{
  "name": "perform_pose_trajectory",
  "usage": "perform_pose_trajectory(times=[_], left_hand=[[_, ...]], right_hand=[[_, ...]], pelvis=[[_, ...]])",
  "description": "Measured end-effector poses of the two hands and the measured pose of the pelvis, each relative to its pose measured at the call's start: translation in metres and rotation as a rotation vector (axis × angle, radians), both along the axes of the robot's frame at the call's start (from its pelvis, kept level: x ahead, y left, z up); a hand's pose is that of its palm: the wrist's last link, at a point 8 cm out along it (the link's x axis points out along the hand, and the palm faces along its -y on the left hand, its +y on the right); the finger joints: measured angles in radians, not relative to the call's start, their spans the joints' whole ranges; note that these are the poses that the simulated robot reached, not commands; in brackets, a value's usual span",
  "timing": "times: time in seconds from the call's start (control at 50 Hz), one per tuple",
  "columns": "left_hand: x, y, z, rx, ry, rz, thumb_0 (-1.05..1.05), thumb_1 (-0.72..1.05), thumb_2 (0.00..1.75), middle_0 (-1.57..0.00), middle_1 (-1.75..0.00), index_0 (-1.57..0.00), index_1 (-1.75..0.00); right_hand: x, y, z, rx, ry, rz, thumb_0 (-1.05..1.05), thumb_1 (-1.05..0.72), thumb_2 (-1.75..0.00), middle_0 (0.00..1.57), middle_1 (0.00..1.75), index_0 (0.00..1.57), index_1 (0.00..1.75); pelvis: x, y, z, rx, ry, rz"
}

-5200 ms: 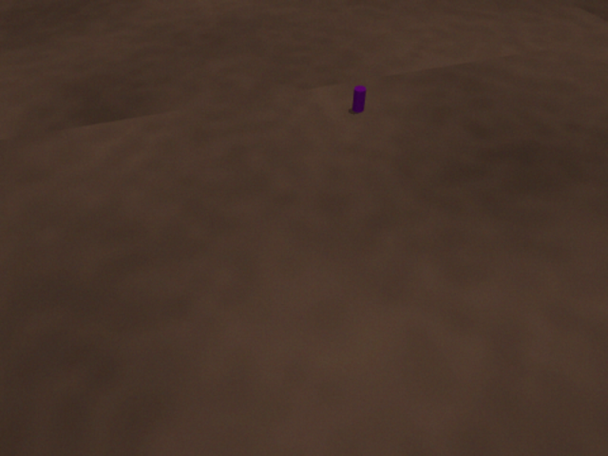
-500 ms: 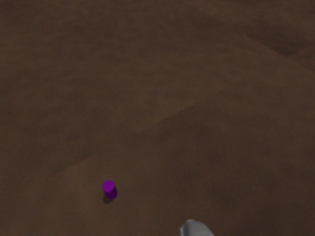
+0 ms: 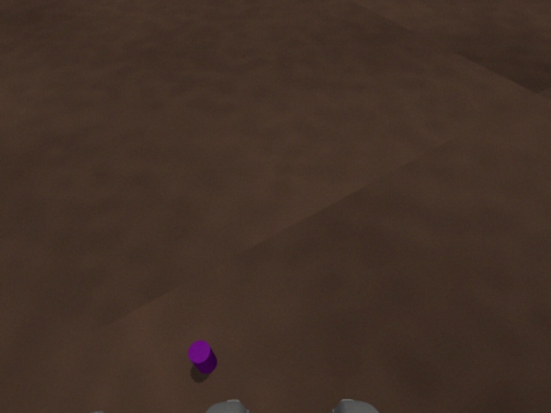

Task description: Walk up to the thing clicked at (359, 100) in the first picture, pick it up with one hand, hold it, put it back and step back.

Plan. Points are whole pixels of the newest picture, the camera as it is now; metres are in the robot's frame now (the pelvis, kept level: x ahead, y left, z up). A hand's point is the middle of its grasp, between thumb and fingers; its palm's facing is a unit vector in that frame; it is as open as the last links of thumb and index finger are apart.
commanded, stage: walk up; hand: left
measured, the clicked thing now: (203, 357) +0.37 +0.27 -0.68
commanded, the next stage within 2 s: stand in 1.26 s
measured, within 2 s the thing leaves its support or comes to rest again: neither
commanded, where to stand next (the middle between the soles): +0.09 +0.00 m, yaw +1 degrees
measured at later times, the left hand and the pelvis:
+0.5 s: hand out of the picture +0.09 +0.26 -0.13, palm faces +0.03 -0.94 -0.34, open 7.4 cm; pelvis +0.03 +0.00 +0.03, yaw +2 degrees
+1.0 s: hand out of the picture +0.11 +0.26 -0.13, palm faces +0.00 -0.95 -0.32, open 7.4 cm; pelvis +0.03 +0.00 +0.03, yaw +2 degrees
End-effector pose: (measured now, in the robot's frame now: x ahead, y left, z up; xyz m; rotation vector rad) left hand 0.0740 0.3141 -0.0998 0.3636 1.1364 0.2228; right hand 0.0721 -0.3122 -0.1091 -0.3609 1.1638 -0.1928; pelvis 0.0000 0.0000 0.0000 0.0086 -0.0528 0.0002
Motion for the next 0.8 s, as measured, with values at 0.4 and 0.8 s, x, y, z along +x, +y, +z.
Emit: perform_pose_trajectory(times=[0.4,0.8], left_hand=[[-0.002,-0.011,0.004,-0.06,0.115,0.078,0.01,0.9,0.9,-0.2,-0.3,-0.2,-0.3],[0.032,-0.012,0.014,-0.069,0.068,0.048,0.01,0.9,0.9,-0.2,-0.3,-0.2,-0.3]], right_hand=[[0.077,0.023,0.02,0.047,-0.017,0.045,0.01,-0.91,-0.9,0.21,0.3,0.21,0.3],[0.05,0.021,0.024,0.046,0.051,-0.013,0.01,-0.91,-0.9,0.21,0.3,0.21,0.3]], pelvis=[[0.026,0.0,0.025,-0.02,0.013,0.025],[0.03,0.003,0.034,-0.014,0.015,0.025]])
